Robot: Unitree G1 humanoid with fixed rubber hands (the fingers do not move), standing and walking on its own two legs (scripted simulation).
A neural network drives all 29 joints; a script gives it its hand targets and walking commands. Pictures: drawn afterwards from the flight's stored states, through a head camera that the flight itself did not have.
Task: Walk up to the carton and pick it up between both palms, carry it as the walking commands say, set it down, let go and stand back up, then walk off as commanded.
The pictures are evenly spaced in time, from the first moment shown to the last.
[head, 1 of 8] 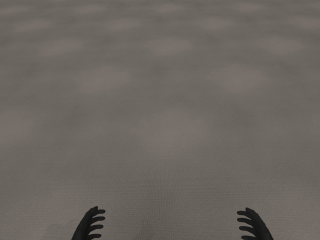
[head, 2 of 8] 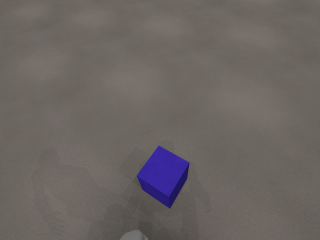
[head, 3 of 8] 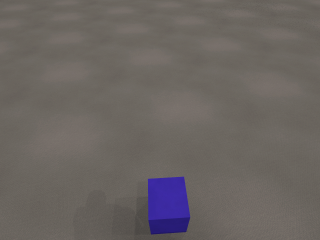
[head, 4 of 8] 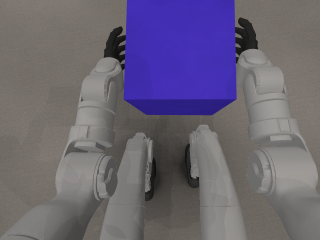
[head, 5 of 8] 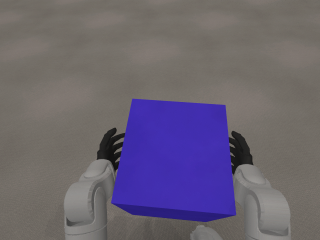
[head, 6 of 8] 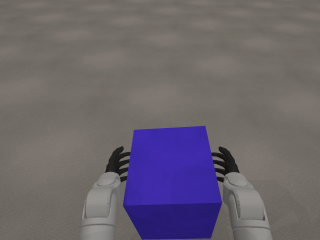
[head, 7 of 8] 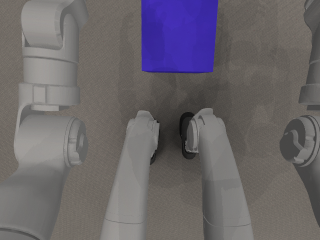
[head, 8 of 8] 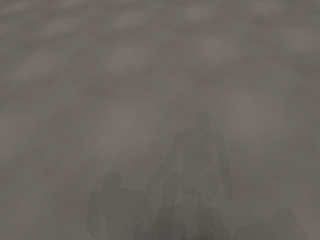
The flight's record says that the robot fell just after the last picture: no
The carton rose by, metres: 0.69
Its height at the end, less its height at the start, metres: +0.00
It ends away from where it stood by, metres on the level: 4.99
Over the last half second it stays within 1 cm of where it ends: yes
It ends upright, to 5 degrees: yes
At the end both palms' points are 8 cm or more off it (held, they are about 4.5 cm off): yes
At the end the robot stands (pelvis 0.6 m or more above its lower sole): yes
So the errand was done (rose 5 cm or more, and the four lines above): yes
